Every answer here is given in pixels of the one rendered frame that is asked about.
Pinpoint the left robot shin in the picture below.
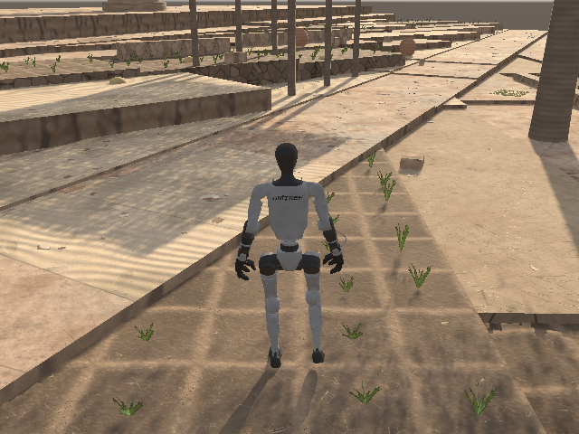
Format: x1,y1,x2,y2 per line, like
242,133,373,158
265,298,280,356

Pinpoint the robot left upper arm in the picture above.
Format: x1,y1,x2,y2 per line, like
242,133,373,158
245,183,269,234

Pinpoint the left robot forearm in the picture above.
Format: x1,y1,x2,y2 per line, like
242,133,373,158
237,220,255,261

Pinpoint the robot right upper arm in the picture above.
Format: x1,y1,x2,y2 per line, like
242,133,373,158
306,182,332,231

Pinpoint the robot left hand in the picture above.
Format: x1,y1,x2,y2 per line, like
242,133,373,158
235,259,256,280

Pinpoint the right robot forearm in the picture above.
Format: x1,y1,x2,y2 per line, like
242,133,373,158
323,217,342,256

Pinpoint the robot right hand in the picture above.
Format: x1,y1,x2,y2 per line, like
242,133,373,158
323,252,344,274

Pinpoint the robot torso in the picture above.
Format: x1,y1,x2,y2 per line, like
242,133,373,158
267,177,309,271

